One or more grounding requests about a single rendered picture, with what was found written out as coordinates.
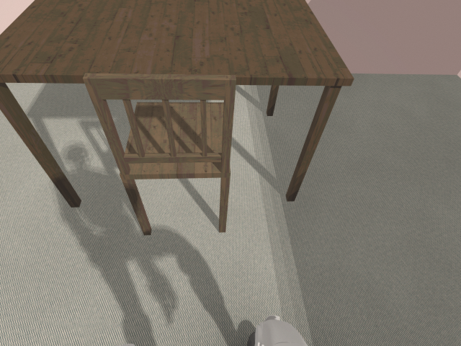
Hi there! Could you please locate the chair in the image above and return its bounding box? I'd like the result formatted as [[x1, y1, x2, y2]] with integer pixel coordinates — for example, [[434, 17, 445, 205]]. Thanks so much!
[[83, 73, 236, 235]]

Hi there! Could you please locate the right robot shin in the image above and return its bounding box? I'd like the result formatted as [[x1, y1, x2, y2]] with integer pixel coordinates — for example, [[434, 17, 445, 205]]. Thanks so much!
[[262, 315, 280, 323]]

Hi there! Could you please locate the robot right thigh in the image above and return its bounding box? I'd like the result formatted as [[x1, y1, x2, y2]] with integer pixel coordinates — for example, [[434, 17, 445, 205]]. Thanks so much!
[[255, 319, 308, 346]]

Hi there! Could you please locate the table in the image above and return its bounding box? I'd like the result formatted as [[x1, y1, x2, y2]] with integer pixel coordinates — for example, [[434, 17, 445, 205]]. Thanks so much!
[[0, 0, 354, 208]]

